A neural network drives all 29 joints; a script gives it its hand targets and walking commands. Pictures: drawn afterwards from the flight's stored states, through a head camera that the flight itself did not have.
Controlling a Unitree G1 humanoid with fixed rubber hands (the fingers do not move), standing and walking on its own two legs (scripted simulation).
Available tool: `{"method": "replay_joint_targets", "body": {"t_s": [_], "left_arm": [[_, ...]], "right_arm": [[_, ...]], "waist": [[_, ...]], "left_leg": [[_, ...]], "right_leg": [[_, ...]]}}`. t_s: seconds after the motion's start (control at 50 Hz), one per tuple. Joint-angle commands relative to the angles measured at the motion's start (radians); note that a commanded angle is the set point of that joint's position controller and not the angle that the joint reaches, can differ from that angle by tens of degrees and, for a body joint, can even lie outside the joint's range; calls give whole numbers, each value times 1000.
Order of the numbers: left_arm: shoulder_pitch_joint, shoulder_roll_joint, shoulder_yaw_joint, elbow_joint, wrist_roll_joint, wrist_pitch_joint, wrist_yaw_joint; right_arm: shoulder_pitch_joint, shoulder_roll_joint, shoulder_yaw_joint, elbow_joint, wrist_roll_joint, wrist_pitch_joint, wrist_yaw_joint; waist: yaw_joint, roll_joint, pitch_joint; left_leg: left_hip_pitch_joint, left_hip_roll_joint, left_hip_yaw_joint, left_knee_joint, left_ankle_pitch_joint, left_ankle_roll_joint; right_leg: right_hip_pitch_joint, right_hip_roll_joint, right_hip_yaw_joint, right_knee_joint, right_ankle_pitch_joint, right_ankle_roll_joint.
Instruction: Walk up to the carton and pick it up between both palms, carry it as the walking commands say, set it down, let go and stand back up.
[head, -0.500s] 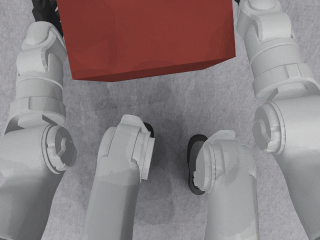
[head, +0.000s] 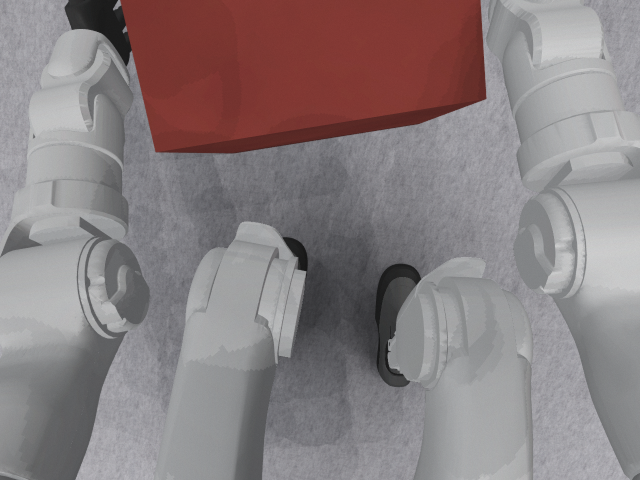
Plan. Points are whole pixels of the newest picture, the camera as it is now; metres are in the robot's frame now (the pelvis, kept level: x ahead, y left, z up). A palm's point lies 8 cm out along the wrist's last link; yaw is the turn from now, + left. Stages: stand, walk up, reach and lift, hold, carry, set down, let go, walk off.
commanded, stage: set down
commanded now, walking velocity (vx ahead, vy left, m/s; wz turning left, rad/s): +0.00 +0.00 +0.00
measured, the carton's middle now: (302, 3) +0.56 +0.11 -0.24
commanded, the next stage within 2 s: none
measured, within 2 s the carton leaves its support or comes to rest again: neither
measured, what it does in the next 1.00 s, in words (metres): stands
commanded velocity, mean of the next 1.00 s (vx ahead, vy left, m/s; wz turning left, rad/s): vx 0.00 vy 0.00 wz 0.00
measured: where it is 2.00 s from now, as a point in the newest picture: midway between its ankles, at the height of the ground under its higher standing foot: (336, 331)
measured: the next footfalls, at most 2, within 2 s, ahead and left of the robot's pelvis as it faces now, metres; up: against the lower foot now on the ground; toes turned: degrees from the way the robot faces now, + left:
none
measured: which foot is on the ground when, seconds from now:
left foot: down 0.00-1.00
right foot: down 0.00-1.00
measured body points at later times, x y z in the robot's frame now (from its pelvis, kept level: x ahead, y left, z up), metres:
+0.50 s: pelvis +0.00 +0.00 +0.00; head +0.37 +0.02 +0.25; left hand +0.50 +0.29 -0.16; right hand +0.60 -0.08 -0.17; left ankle +0.12 +0.11 -0.33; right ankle +0.10 -0.10 -0.33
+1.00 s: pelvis +0.00 +0.01 +0.00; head +0.37 +0.04 +0.25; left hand +0.50 +0.34 -0.15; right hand +0.61 -0.11 -0.15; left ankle +0.12 +0.11 -0.33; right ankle +0.10 -0.10 -0.33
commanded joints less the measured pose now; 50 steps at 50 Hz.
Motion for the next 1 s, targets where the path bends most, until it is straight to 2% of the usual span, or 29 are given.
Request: {"method": "replay_joint_targets", "body": {"t_s": [0.0,0.08,0.14,0.2,0.26,0.3,0.36,0.44,0.6,0.8,0.9,0.98], "left_arm": [[-602,-601,-289,-131,-75,-17,-229],[-576,-505,-261,-103,-78,-34,-203],[-537,-377,-223,-74,-80,-54,-165],[-479,-175,-170,-32,-85,-86,-100],[-385,97,-105,31,-101,-128,-3],[-363,155,-85,86,-112,-142,40],[-347,203,-70,111,-119,-154,69],[-299,219,-63,137,-131,-163,76],[-250,230,-94,98,-181,-174,66],[-218,278,-82,34,-180,-157,58],[-213,299,-80,-17,-186,-140,52],[-209,314,-83,-128,-198,-104,51]], "right_arm": [[-398,762,195,-110,63,-6,183],[-395,668,191,-105,72,-15,160],[-372,540,176,-96,75,-25,128],[-337,325,150,-75,76,-42,78],[-301,19,120,-62,88,-64,3],[-326,-58,125,-52,106,-66,-26],[-320,-114,118,-35,124,-69,-40],[-293,-151,116,-34,129,-79,-37],[-259,-199,104,-80,123,-92,-20],[-240,-246,85,-104,134,-80,6],[-235,-275,67,-139,132,-67,11],[-232,-305,47,-238,129,-37,8]], "waist": [[93,-103,-990],[99,-103,-1001],[101,-103,-1011],[101,-104,-1031],[103,-103,-1053],[111,-95,-1077],[121,-81,-1116],[118,-92,-1128],[76,-111,-1174],[80,-93,-1188],[74,-76,-1243],[64,-60,-1413]], "left_leg": [[448,-28,-26,-163,271,-10],[458,-23,-25,-158,273,-13],[471,-18,-24,-157,277,-18],[495,-9,-25,-157,281,-27],[533,4,-28,-159,290,-34],[554,10,-36,-159,298,-33],[571,16,-42,-156,329,-33],[567,19,-47,-157,368,-30],[604,20,-63,-157,434,-21],[683,24,-70,-155,457,-19],[727,24,-64,-153,472,-23],[834,15,-54,-169,519,-24]], "right_leg": [[432,-1,34,-160,176,-20],[462,-9,36,-157,175,-17],[485,-19,37,-157,173,-11],[512,-33,39,-159,174,-1],[537,-50,41,-167,173,13],[539,-59,48,-167,174,19],[532,-67,63,-161,195,22],[506,-76,67,-158,217,26],[461,-86,48,-144,224,23],[412,-91,26,-137,164,18],[434,-89,15,-140,166,14],[506,-77,-3,-164,196,9]]}}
